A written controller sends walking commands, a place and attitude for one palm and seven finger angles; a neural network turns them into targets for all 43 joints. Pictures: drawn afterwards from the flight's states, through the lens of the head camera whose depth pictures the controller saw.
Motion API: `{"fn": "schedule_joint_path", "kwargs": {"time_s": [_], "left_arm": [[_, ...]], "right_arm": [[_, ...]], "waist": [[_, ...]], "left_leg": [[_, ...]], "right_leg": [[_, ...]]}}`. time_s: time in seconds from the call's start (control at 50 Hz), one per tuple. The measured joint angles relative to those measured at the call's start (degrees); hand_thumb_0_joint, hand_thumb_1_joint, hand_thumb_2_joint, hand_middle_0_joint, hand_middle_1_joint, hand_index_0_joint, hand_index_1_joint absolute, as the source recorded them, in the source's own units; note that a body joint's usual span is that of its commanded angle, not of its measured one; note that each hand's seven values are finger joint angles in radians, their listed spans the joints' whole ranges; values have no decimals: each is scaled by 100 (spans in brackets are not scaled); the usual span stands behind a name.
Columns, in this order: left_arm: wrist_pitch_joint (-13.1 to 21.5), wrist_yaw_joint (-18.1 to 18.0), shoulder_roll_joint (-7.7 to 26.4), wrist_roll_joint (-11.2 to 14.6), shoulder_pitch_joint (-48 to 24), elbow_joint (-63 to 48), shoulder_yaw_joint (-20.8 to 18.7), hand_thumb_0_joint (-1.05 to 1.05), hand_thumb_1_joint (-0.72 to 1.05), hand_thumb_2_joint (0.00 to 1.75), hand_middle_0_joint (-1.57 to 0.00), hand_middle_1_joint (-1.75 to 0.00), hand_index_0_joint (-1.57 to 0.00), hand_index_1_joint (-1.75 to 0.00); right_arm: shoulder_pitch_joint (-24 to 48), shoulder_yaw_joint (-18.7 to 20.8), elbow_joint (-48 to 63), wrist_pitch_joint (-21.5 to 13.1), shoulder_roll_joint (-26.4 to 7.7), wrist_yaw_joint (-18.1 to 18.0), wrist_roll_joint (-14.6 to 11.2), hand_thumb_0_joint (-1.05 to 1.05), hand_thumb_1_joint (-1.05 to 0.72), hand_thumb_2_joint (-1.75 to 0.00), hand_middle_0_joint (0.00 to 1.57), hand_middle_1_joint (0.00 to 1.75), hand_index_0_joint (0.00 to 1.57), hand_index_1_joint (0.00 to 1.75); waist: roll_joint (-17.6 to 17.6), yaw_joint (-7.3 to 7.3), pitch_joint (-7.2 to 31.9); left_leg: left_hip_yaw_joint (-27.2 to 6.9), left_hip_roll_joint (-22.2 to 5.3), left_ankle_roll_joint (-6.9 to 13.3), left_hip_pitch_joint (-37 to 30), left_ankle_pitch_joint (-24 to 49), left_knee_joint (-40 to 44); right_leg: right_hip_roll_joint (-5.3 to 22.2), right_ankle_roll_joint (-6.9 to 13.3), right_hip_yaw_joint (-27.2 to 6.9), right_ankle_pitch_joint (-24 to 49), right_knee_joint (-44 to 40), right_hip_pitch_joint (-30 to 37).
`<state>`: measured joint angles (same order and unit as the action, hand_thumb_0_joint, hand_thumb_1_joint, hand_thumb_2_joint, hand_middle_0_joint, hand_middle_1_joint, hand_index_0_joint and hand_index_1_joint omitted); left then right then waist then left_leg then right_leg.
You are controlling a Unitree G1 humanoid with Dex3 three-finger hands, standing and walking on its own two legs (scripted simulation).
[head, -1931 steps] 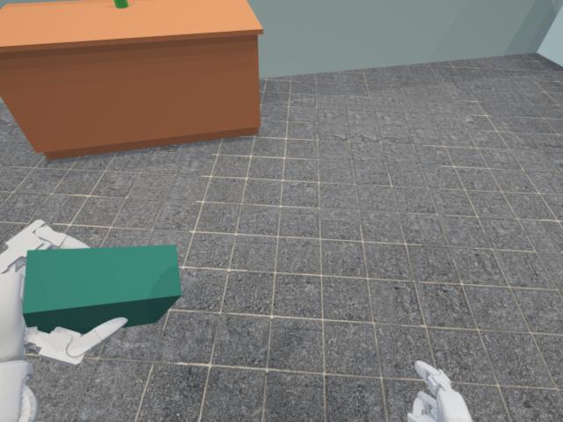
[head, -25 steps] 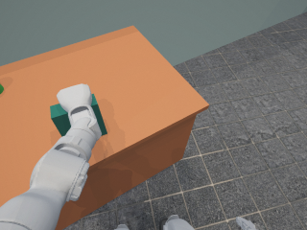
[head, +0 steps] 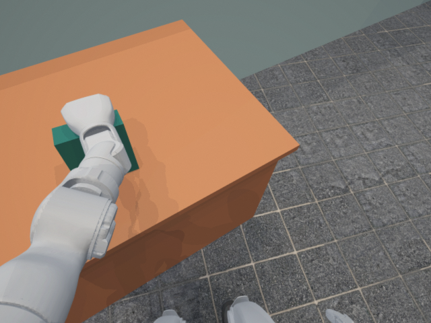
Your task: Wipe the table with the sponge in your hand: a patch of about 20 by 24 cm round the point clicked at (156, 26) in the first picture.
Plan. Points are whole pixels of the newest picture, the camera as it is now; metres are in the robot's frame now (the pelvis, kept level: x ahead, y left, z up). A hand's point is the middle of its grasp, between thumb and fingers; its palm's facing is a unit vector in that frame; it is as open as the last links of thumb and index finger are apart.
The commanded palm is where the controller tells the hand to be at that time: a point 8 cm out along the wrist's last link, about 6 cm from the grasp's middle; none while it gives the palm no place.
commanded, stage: wipe forward along the third lane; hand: left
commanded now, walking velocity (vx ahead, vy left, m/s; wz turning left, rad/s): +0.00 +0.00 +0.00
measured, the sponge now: (103, 157) +0.47 +0.21 -0.03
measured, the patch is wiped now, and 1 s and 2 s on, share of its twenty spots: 0.90 0.95 0.95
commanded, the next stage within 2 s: wipe back along the third lane in 0.06 s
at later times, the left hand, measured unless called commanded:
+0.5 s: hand (97, 134) +0.49 +0.21 +0.03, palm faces -0.06 +0.02 -1.00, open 10.1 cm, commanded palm +0.46 +0.20 +0.05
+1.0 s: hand (97, 141) +0.47 +0.20 +0.03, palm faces -0.04 -0.01 -1.00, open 10.1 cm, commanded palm +0.41 +0.18 +0.05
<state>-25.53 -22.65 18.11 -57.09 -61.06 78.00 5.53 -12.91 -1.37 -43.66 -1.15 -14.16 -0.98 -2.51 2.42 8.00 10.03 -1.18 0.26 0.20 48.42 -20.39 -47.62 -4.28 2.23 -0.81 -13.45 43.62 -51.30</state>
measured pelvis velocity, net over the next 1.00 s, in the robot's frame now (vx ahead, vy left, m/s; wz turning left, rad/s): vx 0.06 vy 0.03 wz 0.00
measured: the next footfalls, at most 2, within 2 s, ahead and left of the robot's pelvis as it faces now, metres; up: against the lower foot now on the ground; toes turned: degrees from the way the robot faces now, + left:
none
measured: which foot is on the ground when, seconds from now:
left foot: down 0.00-1.00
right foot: down 0.00-1.00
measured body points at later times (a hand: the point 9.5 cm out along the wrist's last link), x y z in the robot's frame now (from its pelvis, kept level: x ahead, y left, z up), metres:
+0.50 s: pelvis +0.01 +0.02 +0.01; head +0.10 +0.02 +0.45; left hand +0.49 +0.20 +0.08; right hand +0.06 -0.24 -0.13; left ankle +0.01 +0.12 -0.69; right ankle +0.06 -0.09 -0.69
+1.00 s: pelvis +0.06 +0.03 +0.03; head +0.11 +0.03 +0.48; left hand +0.47 +0.20 +0.08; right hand +0.22 -0.21 -0.09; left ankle +0.01 +0.12 -0.69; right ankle +0.06 -0.09 -0.69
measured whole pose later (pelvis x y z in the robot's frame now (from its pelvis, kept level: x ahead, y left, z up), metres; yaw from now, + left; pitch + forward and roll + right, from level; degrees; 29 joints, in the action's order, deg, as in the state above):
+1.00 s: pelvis +0.06 +0.03 +0.03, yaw +0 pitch +16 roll -2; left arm -31.1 -27.7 6.4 -54.4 -40.5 58.7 17.5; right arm -6.7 1.1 -42.8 8.4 -12.6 3.0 -3.2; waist 1.0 0.4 11.6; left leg -1.0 1.3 2.2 30.8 -21.7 -37.1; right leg -3.1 0.8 -1.6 -15.4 33.4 -33.5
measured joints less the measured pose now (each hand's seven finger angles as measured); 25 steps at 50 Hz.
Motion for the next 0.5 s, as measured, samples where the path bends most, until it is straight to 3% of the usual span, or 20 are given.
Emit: {"fn": "schedule_joint_path", "kwargs": {"time_s": [0.16, 0.3, 0.5], "left_arm": [[-9, 87, 48, -106, -121, 67, -107, 1, -61, 114, -80, -131, -82, -133], [60, -55, 30, -133, 58, -146, -35, 0, -61, 114, -79, -132, -81, -134], [-79, -448, -263, 134, 367, -372, 271, 1, -57, 114, -73, -139, -75, -140]], "right_arm": [[-40, 6, 54, 107, 4, 67, 31, 1, -91, -90, 20, 30, 20, 30], [-164, 62, 102, 194, 18, 133, 25, 1, -91, -90, 20, 30, 20, 30], [-178, 70, -35, 278, 83, 185, -50, 1, -91, -90, 20, 30, 20, 30]], "waist": [[-5, 51, 31], [-15, 35, 70], [-55, -84, 11]], "left_leg": [[-1, 5, 48, 89, -69, -86], [41, 8, 85, 111, -83, -112], [89, 62, 134, -230, 3, 191]], "right_leg": [[4, -41, 2, -40, 22, -58], [5, -76, -38, -28, 16, -73], [63, -127, -102, 28, -240, 251]]}}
